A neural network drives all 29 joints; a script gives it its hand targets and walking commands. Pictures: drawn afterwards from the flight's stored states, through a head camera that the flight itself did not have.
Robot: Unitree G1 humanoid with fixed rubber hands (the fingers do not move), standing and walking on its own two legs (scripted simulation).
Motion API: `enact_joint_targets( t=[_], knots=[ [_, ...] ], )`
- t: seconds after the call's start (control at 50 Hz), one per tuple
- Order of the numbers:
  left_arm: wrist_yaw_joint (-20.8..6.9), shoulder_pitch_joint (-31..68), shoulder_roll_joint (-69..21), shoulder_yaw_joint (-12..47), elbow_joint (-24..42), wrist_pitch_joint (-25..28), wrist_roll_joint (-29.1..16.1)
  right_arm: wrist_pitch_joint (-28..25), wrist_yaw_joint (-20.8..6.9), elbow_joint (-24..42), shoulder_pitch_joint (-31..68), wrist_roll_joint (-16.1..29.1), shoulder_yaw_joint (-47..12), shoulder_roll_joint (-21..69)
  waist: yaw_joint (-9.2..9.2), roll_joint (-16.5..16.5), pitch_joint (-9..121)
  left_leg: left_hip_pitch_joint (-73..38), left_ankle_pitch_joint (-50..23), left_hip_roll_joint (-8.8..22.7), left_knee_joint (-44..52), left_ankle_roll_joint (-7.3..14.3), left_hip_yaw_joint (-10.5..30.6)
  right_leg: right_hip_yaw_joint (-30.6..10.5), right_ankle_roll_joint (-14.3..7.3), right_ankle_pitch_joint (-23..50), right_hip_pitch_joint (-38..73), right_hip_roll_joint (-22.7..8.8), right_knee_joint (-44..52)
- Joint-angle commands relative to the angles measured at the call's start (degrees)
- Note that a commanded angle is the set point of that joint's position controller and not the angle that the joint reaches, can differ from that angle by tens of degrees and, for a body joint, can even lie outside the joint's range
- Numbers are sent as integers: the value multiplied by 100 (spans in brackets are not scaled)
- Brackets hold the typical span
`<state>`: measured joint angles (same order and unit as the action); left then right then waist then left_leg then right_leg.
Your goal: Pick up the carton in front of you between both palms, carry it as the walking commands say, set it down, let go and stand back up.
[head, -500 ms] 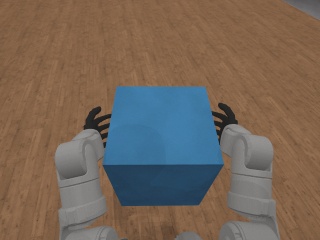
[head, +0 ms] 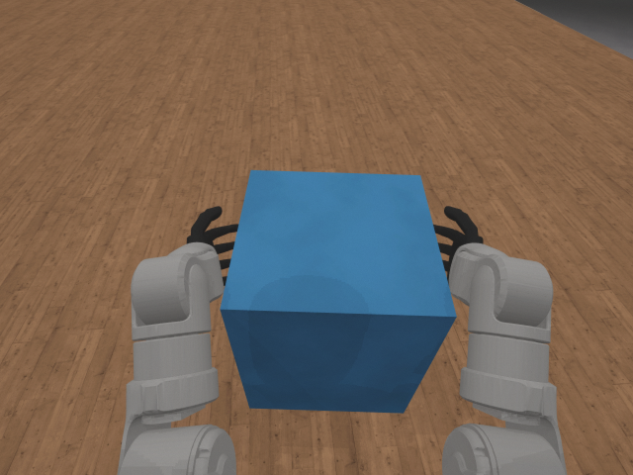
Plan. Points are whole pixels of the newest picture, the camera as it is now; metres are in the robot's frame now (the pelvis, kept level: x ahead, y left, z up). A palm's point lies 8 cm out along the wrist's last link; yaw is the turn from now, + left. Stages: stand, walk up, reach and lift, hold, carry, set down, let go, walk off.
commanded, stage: carry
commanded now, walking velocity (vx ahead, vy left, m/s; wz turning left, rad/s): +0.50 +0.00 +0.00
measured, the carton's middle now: (330, 297) +0.35 +0.00 +0.08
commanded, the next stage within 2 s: none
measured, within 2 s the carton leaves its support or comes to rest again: neither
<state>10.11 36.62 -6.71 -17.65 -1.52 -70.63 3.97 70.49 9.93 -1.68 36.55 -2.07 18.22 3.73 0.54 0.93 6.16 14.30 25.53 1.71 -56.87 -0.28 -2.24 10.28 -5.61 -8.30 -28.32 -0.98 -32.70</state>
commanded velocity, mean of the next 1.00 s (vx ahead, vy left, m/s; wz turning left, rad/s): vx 0.50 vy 0.00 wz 0.00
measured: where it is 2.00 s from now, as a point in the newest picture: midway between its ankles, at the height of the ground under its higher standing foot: (324, 269)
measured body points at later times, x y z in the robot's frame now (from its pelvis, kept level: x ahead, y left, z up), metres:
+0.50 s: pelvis +0.30 +0.02 +0.00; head +0.29 +0.03 +0.45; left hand +0.58 +0.17 +0.10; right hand +0.58 -0.14 +0.10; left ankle +0.40 +0.10 -0.72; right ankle +0.11 -0.07 -0.70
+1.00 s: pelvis +0.61 -0.01 +0.00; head +0.57 -0.01 +0.44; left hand +0.86 +0.13 +0.10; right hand +0.85 -0.17 +0.09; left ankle +0.41 +0.10 -0.72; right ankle +0.76 -0.11 -0.72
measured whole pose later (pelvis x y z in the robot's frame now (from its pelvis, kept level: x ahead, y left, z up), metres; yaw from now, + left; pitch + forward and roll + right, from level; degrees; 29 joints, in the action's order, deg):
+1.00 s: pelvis +0.61 -0.01 +0.00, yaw -1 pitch +2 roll -1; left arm 7.9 -0.9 -7.4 -2.4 29.3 -71.1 2.6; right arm 69.9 7.6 28.4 -0.5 -2.5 3.2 7.3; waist -0.4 1.2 9.8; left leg -8.1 27.9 3.4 -19.0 -1.9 -8.8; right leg 12.5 -2.3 -1.9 -28.6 -3.1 -27.1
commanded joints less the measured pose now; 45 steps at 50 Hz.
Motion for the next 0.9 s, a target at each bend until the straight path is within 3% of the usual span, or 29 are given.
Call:
enact_joint_targets(
  t=[0.0, 0.02, 0.04, 0.1, 0.16, 0.22, 0.34, 0.4, 0.42, 0.44, 0.46, 0.48, 0.5, 0.52, 0.54, 0.56, 0.6, 0.66, 0.76, 0.88],
  knots=[
    [-211, 3347, -4557, 3164, 516, 201, -1176, -135, -250, 279, 3539, 1156, -3408, 5133, 104, -622, 2308, 2729, -541, 90, -1644, 96, 373, -3223, -487, 443, 3980, -1895, 1465],
    [-302, 3596, -4856, 3351, 752, 323, -1291, -247, -308, 320, 3582, 1184, -3505, 5431, 53, -435, 2147, 2640, -802, 278, -1357, 104, 388, -2742, -348, 578, 3559, -1777, 1557],
    [-371, 3718, -5059, 3501, 915, 439, -1358, -362, -348, 364, 3554, 1194, -3607, 5644, 10, -495, 2182, 2407, -976, 391, -1044, 50, 392, -2377, -241, 380, 3301, -1665, 1705],
    [-501, 3409, -5217, 3809, 1131, 742, -1429, -691, -388, 554, 3209, 1196, -3993, 5848, -24, -734, 2346, 2428, -1217, 384, -589, -68, 158, -1803, -318, 610, 3375, -1501, 1861],
    [-560, 2599, -5091, 4000, 1279, 926, -1371, -902, -368, 786, 2490, 1107, -4245, 5746, 60, -746, 2261, 2818, -1396, 456, 138, -177, -52, -1494, -386, 1242, 3830, -1435, 1954],
    [-606, 1766, -4955, 4191, 1566, 1014, -1337, -995, -399, 1160, 1782, 1079, -4490, 5644, 112, -776, 2131, 3011, -1724, 431, 863, -214, -230, -1266, -317, 2180, 4321, -1310, 1871],
    [-738, 287, -5022, 4538, 2272, 900, -1492, -861, -547, 2339, 603, 1244, -4958, 5359, 124, -901, 1569, 2588, -2276, 126, 2341, -64, -605, -841, -192, 3262, 4499, -1179, 1683],
    [-742, -446, -4898, 4610, 2591, 680, -1506, -621, -644, 2662, -211, 1346, -4973, 5249, 108, -1000, 1335, 1590, -2498, -110, 3290, 59, -922, -548, 50, 4074, 4216, -1115, 1319],
    [-754, -646, -4840, 4636, 2691, 602, -1513, -545, -674, 2710, -482, 1352, -4944, 5205, 34, -960, 1459, 751, -2608, -272, 3631, 115, -1135, -320, 185, 4351, 3910, -1032, 748],
    [-766, -800, -4763, 4681, 2806, 525, -1524, -476, -706, 2708, -798, 1333, -4888, 5150, -63, -793, 1755, -556, -2486, -273, 3694, 181, -1172, -110, 342, 3972, 3198, -902, -16],
    [-780, -849, -4672, 4745, 2933, 452, -1549, -413, -747, 2753, -1128, 1288, -4829, 5077, -179, -278, 2201, -2011, -2243, 640, 3561, 347, -114, -119, 515, 2070, 2026, -827, -1202],
    [-801, -904, -4697, 4874, 3095, 354, -1620, -373, -768, 2707, -1178, 1225, -4770, 4957, -168, 1070, 2702, -3592, -2301, 2239, 3536, 1253, 2437, -242, 738, 197, 56, -207, -2772],
    [-847, -896, -4696, 4978, 3243, 305, -1703, -361, -810, 2649, -1469, 1273, -4789, 5081, -183, 1472, 2313, -3583, -2682, 2391, 4047, 1533, 3214, -608, 707, -1781, -1161, 238, -3701],
    [-898, -913, -4891, 5098, 3292, 304, -1745, -358, -875, 2885, -1469, 1312, -4812, 5254, -148, 1149, 2069, -3218, -2826, 2213, 4071, 1440, 2627, -945, 580, -1779, -1381, -145, -4087],
    [-954, -810, -5078, 5167, 3401, 329, -1769, -361, -941, 3027, -1350, 1366, -4881, 5455, -142, 527, 1866, -2725, -2891, 2067, 4121, 1231, 2123, -1019, 534, -1477, -1341, -388, -3923],
    [-991, -721, -5210, 5212, 3459, 353, -1786, -373, -993, 3211, -1127, 1427, -4962, 5563, -110, 155, 1564, -2044, -2662, 1910, 4305, 974, 1607, -1054, 535, -1154, -1111, -602, -3494],
    [-1010, -793, -5310, 5255, 3477, 388, -1758, -381, -1061, 3383, -982, 1550, -5089, 5555, -84, 375, 1349, -1292, -1787, 1618, 4705, 698, 945, -876, 591, -670, -681, -648, -2878],
    [-943, -1137, -5123, 5223, 3493, 385, -1619, -365, -1103, 3440, -1212, 1637, -5146, 5266, -77, 660, 1030, -1044, -1272, 1408, 5098, 746, 424, -610, 766, -79, -787, -656, -2058],
    [-786, -1444, -4608, 5116, 3575, 252, -1515, -259, -1018, 3491, -1535, 1579, -5044, 4632, -114, 546, 541, -1314, -2017, 1213, 5180, 748, -15, -269, 840, 789, -1061, -590, -750],
    [-670, -1388, -4021, 4984, 3586, 71, -1535, -111, -814, 3387, -1631, 1387, -4817, 4107, -137, 742, -15, -1701, -3171, 1246, 4889, 651, -342, -24, 581, 946, -806, -430, 236]
  ],
)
